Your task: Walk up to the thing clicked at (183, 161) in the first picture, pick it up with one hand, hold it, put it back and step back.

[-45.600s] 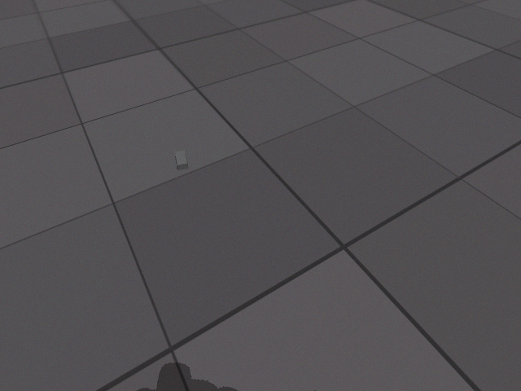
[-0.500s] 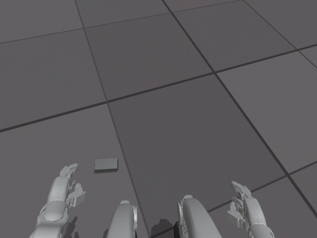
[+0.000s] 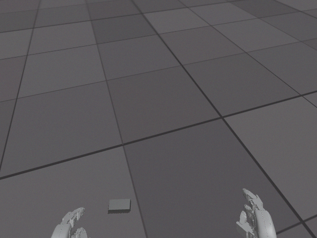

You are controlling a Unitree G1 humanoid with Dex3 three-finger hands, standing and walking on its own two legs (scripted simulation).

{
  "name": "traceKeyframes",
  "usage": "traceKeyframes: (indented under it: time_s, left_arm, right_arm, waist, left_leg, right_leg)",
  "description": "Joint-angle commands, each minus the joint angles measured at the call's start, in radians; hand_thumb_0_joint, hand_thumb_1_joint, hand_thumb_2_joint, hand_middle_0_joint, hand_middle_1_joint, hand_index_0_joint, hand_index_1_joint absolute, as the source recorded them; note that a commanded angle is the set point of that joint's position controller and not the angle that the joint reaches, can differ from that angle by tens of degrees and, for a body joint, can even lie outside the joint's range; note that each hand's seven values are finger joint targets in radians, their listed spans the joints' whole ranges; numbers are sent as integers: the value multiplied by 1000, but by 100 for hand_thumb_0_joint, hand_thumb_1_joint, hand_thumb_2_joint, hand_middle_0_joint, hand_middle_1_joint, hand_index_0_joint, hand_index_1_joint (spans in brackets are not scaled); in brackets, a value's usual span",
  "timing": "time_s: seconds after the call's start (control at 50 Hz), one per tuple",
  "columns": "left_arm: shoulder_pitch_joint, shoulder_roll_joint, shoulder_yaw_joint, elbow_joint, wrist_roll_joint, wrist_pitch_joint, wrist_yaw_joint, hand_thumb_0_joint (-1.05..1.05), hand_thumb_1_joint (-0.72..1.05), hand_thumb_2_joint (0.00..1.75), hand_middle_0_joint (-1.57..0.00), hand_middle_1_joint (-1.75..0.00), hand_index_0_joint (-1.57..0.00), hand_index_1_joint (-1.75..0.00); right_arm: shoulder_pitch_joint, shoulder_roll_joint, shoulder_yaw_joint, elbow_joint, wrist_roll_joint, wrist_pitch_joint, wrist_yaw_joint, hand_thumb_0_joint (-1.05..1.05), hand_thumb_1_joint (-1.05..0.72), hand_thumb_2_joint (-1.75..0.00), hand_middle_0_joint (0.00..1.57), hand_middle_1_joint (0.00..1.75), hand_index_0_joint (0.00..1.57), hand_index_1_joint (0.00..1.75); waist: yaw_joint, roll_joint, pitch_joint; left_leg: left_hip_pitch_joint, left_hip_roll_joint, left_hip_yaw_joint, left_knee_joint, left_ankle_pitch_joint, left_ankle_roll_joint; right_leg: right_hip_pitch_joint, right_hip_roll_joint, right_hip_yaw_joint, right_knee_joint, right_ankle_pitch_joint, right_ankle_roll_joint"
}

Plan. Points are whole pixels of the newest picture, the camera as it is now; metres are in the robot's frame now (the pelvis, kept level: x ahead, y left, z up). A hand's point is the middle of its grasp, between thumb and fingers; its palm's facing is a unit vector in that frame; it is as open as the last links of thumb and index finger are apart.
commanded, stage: home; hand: left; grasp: from above
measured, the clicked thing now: (120, 205) +0.46 +0.23 -0.70
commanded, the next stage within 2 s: stand in 1.88 s
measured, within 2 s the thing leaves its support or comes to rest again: neither
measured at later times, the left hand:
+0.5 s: hand out of the picture +0.16 +0.18 -0.05, palm faces +0.04 -0.98 -0.21, open 7.4 cm
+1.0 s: hand out of the picture +0.16 +0.18 -0.05, palm faces +0.04 -0.98 -0.21, open 7.4 cm
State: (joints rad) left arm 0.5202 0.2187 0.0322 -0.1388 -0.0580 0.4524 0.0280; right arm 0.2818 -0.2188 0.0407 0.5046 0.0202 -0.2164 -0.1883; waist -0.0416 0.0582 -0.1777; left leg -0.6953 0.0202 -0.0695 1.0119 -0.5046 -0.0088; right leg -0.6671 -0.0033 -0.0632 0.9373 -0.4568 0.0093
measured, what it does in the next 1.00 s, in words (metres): stands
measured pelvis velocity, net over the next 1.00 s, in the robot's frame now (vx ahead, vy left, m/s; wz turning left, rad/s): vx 0.00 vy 0.00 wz -0.01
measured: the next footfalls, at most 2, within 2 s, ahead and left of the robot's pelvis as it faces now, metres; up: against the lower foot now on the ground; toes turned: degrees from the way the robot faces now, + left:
none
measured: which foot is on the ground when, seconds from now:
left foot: down 0.00-1.00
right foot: down 0.00-1.00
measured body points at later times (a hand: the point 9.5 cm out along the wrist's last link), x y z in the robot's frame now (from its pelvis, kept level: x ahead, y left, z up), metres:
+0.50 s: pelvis +0.00 +0.00 +0.00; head +0.02 +0.01 +0.45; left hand +0.16 +0.23 -0.03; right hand +0.15 -0.24 -0.07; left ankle +0.00 +0.12 -0.68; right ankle +0.01 -0.13 -0.68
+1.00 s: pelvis +0.00 +0.00 +0.00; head +0.02 +0.01 +0.45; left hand +0.16 +0.23 -0.03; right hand +0.16 -0.24 -0.07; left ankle +0.00 +0.12 -0.68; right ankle +0.01 -0.13 -0.68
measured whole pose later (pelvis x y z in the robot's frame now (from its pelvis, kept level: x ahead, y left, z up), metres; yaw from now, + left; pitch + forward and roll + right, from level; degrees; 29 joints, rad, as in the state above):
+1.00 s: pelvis +0.00 +0.00 +0.00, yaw +0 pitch +10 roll -3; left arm 0.50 0.22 0.03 -0.13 -0.05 0.45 0.02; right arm 0.29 -0.21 0.04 0.54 0.01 -0.24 -0.18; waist -0.04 0.05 -0.15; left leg -0.69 0.02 -0.06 1.02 -0.51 0.00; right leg -0.66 0.00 -0.05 0.94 -0.46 0.02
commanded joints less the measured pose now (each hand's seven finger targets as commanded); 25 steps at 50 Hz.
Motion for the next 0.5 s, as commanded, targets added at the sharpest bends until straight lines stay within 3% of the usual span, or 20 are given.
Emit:
traceKeyframes:
  time_s: [0.0,0.14,0.2,0.48]
  left_arm:
    - [-54,104,59,-167,7,-51,-4,0,90,90,-20,-30,-20,-30]
    - [-30,107,63,-184,12,-62,-1,0,90,90,-20,-30,-20,-30]
    - [-45,109,55,-172,14,-62,3,0,90,90,-20,-30,-20,-30]
    - [-35,109,62,-175,11,-54,4,0,90,90,-20,-30,-20,-30]
  right_arm:
    - [-57,-121,-53,-138,-10,-66,-6,0,-90,-90,20,30,20,30]
    - [-56,-124,-59,-133,-12,-74,-2,0,-90,-90,20,30,20,30]
    - [-65,-123,-55,-129,-13,-71,-1,0,-90,-90,20,30,20,30]
    - [-65,-120,-56,-130,-13,-72,-3,0,-90,-90,20,30,20,30]
  waist:
    - [-10,-18,-23]
    - [-3,-2,-104]
    - [1,-11,-62]
    - [5,-11,-67]
  left_leg:
    - [71,-27,24,-173,182,26]
    - [111,-28,21,-156,296,20]
    - [90,-30,24,-162,256,23]
    - [84,-25,23,-170,217,22]
  right_leg:
    - [52,23,-12,-157,145,-6]
    - [104,23,-8,-128,244,-12]
    - [94,22,-9,-143,217,-7]
    - [97,24,-9,-150,180,-8]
